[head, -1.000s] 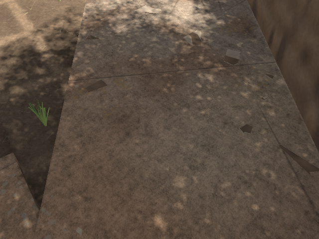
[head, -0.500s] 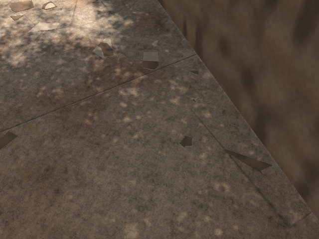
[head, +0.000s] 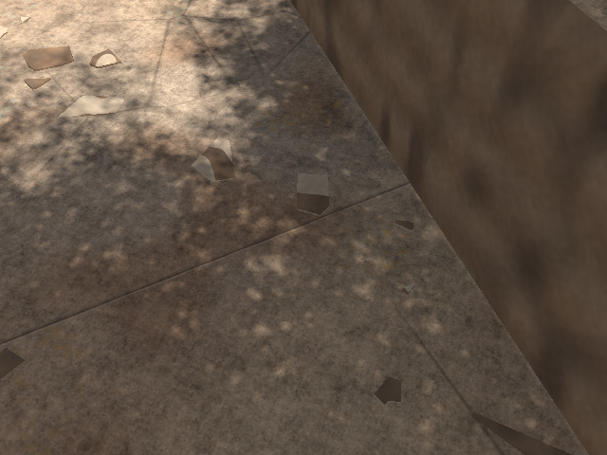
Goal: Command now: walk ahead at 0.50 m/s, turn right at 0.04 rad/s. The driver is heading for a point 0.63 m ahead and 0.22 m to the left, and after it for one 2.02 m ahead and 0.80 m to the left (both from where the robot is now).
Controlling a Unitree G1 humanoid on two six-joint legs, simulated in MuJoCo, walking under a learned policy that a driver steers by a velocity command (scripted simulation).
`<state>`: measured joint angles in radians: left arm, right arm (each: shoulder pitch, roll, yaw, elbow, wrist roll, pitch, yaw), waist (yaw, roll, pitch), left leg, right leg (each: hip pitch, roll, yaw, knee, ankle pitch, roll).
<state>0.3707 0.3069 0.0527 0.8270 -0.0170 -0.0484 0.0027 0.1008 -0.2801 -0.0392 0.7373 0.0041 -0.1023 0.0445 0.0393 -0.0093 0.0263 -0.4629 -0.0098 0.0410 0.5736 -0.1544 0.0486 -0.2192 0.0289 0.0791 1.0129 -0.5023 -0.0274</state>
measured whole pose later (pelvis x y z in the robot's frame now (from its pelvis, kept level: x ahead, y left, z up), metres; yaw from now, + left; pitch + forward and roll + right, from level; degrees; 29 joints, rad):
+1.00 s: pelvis +0.51 +0.07 -0.01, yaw +23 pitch +1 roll -2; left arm 0.26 0.31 0.06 0.85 -0.01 -0.06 0.01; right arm 0.12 -0.31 -0.07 0.65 0.01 -0.02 0.04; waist 0.03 0.01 0.07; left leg -0.50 -0.03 0.03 0.68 -0.19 0.09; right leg -0.19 -0.08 -0.07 1.06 -0.55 0.06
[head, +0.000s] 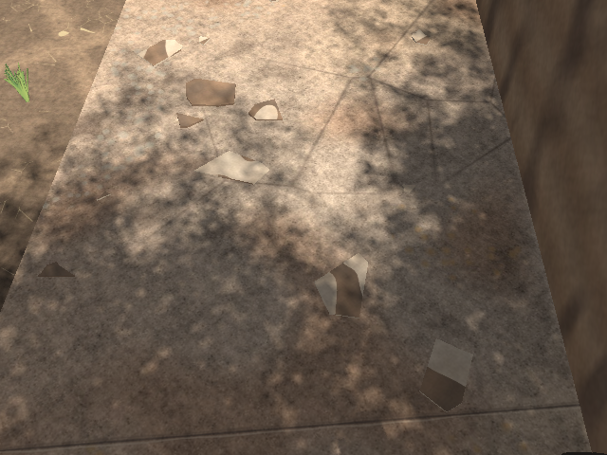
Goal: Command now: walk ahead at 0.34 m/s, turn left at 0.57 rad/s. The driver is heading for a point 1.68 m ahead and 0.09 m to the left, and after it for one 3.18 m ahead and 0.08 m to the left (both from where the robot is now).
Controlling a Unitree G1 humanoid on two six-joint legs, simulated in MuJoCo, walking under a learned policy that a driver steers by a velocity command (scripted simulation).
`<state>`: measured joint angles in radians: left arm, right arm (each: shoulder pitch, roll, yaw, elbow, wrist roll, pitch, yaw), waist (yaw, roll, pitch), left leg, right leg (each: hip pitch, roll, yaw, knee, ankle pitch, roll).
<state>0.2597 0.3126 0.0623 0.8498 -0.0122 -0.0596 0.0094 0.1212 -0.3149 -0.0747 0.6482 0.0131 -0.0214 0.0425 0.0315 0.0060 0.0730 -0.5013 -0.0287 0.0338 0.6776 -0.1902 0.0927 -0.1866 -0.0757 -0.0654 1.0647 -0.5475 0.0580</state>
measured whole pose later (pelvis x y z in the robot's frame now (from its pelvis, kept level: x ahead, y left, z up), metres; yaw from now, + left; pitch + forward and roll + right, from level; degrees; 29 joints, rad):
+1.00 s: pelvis +0.20 +0.02 +0.02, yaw +17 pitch -2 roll -1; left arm 0.14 0.26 0.02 0.95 0.01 -0.02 0.01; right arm 0.22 -0.23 -0.03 0.84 -0.01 0.01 -0.03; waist 0.02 -0.01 0.04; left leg -0.15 -0.02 -0.06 0.51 -0.32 0.01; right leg -0.24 -0.02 0.05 0.47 -0.21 0.04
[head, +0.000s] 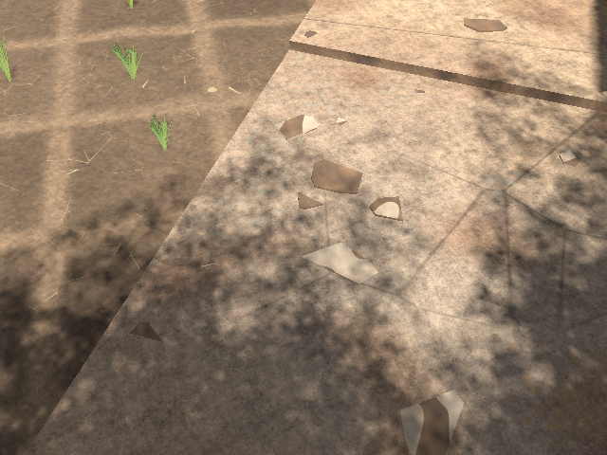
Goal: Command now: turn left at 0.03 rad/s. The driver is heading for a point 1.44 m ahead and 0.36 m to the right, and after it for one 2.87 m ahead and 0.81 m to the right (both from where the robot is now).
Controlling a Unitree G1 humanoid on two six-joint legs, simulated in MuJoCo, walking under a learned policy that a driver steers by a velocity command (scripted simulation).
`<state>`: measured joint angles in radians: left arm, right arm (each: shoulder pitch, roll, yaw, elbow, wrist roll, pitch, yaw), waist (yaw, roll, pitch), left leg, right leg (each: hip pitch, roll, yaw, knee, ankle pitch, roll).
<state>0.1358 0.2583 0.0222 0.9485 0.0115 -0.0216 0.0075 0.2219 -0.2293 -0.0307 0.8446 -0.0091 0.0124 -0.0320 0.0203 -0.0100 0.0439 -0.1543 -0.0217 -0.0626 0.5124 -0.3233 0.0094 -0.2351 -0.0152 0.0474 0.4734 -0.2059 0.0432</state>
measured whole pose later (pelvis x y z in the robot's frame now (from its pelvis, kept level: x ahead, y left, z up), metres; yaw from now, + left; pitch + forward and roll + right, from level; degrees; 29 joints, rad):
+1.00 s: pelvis +0.01 +0.00 +0.00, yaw -1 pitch -2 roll +0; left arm 0.21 0.20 0.01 1.12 0.00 0.00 0.04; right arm 0.30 -0.20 -0.01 1.08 0.00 0.00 -0.04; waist 0.01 0.00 0.05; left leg -0.13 -0.03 -0.04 0.48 -0.32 0.01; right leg -0.24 -0.03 0.07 0.48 -0.22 0.05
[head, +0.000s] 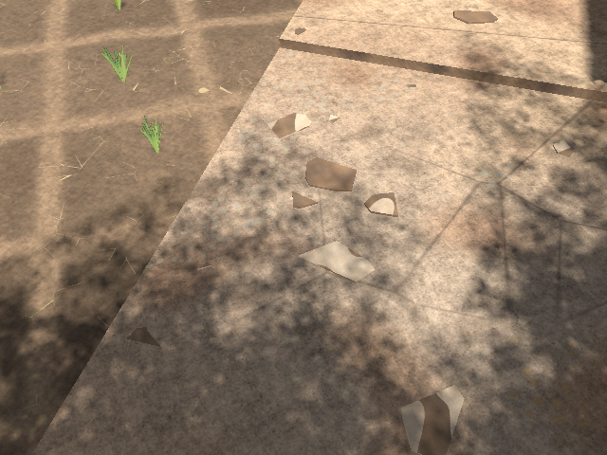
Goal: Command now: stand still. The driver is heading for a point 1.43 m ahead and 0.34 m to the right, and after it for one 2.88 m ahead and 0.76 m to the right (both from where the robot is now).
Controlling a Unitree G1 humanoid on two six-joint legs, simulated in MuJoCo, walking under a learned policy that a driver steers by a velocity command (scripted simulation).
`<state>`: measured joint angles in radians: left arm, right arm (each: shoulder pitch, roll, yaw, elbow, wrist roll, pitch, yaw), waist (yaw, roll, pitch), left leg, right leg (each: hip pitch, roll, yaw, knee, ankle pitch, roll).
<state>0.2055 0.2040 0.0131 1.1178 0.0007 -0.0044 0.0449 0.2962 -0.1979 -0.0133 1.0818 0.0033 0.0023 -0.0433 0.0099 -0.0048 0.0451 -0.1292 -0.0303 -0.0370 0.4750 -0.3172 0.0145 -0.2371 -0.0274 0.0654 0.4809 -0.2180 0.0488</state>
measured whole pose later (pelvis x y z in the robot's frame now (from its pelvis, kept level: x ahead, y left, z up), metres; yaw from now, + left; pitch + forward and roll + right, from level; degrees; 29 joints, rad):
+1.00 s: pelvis +0.39 +0.02 +0.01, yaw +0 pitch +0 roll +1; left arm 0.23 0.26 0.06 0.95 -0.02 -0.09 0.02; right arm 0.27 -0.23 -0.05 1.00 0.00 -0.11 0.04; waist -0.03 -0.04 0.02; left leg -0.19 -0.07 0.07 0.32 -0.14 0.08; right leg -0.57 -0.11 0.03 1.13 -0.26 -0.05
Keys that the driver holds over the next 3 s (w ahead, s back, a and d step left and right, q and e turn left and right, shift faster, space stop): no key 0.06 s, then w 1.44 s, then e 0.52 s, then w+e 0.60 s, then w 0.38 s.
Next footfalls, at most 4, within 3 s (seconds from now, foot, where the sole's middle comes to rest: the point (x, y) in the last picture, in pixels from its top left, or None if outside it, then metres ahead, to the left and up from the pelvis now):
0.78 left None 0.45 0.10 -0.77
1.34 right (371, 345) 0.78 -0.13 -0.77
1.82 left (293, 266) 1.02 0.07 -0.77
2.26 right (375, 315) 0.86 -0.15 -0.77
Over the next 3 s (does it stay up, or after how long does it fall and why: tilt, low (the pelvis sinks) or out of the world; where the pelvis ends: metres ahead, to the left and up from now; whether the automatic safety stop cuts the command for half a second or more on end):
stays up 1.19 -0.20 0.01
